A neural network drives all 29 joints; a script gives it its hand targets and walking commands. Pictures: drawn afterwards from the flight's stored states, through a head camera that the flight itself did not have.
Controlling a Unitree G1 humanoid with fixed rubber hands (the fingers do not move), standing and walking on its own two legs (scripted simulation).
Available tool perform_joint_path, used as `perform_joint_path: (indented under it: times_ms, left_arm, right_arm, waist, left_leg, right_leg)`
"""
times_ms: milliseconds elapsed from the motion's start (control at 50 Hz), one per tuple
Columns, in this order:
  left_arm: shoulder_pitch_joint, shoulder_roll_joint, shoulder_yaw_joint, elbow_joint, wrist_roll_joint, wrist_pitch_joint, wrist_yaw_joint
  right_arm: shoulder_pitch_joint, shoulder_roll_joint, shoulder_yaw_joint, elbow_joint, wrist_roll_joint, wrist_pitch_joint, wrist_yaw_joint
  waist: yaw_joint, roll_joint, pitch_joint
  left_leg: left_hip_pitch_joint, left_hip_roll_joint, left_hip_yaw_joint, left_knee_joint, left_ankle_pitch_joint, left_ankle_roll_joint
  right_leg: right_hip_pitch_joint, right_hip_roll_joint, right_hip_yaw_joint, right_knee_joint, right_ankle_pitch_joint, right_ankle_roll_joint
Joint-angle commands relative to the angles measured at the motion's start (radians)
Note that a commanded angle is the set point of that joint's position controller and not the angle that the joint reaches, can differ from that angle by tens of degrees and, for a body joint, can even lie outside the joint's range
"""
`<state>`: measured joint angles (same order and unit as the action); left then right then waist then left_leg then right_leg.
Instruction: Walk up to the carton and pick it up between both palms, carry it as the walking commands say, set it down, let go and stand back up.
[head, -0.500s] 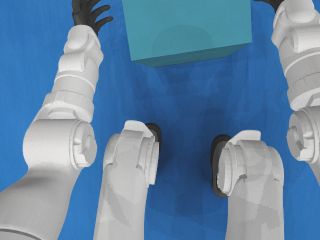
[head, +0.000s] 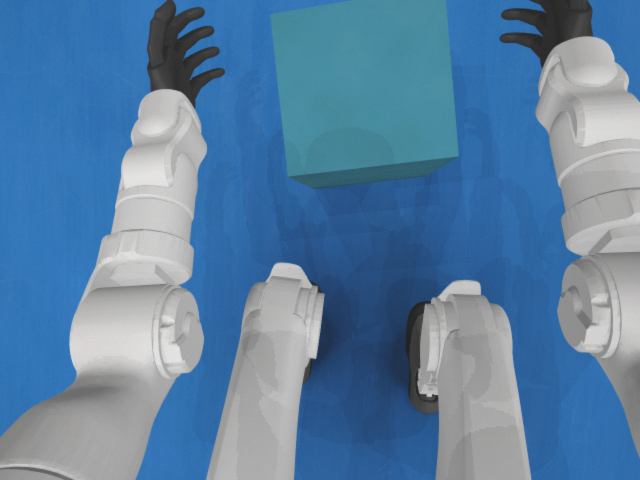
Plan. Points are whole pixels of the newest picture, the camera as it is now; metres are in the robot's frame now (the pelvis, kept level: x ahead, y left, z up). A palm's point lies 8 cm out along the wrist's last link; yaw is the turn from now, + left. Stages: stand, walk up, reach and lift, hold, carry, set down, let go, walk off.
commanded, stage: set down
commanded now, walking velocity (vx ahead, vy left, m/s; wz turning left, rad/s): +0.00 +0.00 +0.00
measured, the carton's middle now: (363, 111) +0.54 +0.03 -0.33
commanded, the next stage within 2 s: let go in 0.86 s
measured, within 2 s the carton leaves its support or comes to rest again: neither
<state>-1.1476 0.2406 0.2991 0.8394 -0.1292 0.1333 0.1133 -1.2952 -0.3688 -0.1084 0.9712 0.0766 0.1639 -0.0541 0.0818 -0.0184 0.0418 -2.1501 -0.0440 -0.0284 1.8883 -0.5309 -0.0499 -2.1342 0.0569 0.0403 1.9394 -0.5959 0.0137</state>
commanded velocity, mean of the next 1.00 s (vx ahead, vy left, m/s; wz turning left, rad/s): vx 0.00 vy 0.00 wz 0.00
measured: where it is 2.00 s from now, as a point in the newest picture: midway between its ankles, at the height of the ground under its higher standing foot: (360, 362)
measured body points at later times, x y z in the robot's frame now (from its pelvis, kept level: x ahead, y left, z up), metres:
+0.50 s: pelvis +0.02 +0.00 +0.13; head +0.33 +0.00 +0.46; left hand +0.51 +0.24 +0.03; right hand +0.57 -0.17 +0.03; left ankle +0.11 +0.13 -0.42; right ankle +0.08 -0.12 -0.42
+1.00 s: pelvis +0.04 +0.01 +0.22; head +0.34 +0.00 +0.56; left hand +0.49 +0.22 +0.10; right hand +0.54 -0.17 +0.10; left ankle +0.11 +0.13 -0.42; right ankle +0.08 -0.12 -0.42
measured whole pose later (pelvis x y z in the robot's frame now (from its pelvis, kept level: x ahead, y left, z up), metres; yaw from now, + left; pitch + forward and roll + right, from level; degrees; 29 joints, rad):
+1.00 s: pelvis +0.04 +0.01 +0.22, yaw -2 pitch +46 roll +0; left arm -0.82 0.12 0.38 0.68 0.11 0.11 -0.01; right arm -0.99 -0.23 -0.28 0.85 -0.15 0.13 0.01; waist 0.07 -0.02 -0.10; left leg -1.48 -0.02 -0.04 0.95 -0.27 -0.02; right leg -1.46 0.05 0.07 0.98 -0.31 0.02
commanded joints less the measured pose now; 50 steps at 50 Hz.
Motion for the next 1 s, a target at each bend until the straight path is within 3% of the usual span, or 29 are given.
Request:
perform_joint_path:
  times_ms: [0, 420, 660, 780, 880, 980]
  left_arm:
    - [-0.182, 0.116, 0.021, -0.121, 0.011, -0.009, -0.009]
    - [-0.065, 0.083, 0.052, -0.258, 0.052, 0.042, -0.054]
    - [0.005, 0.014, 0.085, -0.232, 0.132, 0.012, -0.077]
    - [0.023, -0.025, 0.121, -0.160, 0.194, -0.027, -0.085]
    - [0.126, -0.031, 0.126, -0.182, 0.244, -0.040, -0.094]
    - [0.289, 0.029, 0.075, -0.338, 0.244, -0.045, -0.139]
  right_arm:
    - [-0.238, -0.097, -0.025, -0.113, -0.009, -0.010, 0.006]
    - [-0.149, -0.097, -0.095, -0.211, -0.064, 0.028, 0.068]
    - [-0.074, -0.063, -0.130, -0.150, -0.104, -0.015, 0.105]
    - [-0.052, -0.033, -0.170, -0.086, -0.166, -0.048, 0.120]
    - [0.057, 0.013, -0.177, -0.111, -0.213, -0.057, 0.099]
    - [0.226, 0.071, -0.169, -0.311, -0.237, -0.043, 0.031]
  waist:
    - [0.033, -0.071, -1.094]
    - [0.037, -0.088, -1.172]
    - [0.031, -0.068, -1.070]
    - [0.028, -0.066, -0.930]
    - [0.025, -0.054, -1.037]
    - [0.014, -0.061, -1.240]
  left_leg:
    - [0.607, -0.027, 0.129, -0.194, 0.358, -0.008]
    - [0.911, -0.039, 0.119, -0.590, 0.465, -0.005]
    - [1.125, -0.022, 0.091, -0.851, 0.567, -0.001]
    - [1.153, -0.012, 0.068, -0.931, 0.577, -0.005]
    - [1.229, -0.015, 0.078, -0.933, 0.652, -0.008]
    - [1.296, -0.027, 0.094, -0.937, 0.748, -0.011]
  right_leg:
    - [0.600, 0.026, -0.080, -0.236, 0.308, 0.003]
    - [0.899, 0.036, -0.069, -0.637, 0.412, 0.007]
    - [1.057, 0.026, -0.042, -0.901, 0.521, 0.012]
    - [1.016, 0.019, -0.048, -0.992, 0.513, 0.012]
    - [1.106, 0.017, -0.044, -0.998, 0.609, 0.011]
    - [1.356, 0.012, -0.027, -0.986, 0.823, 0.018]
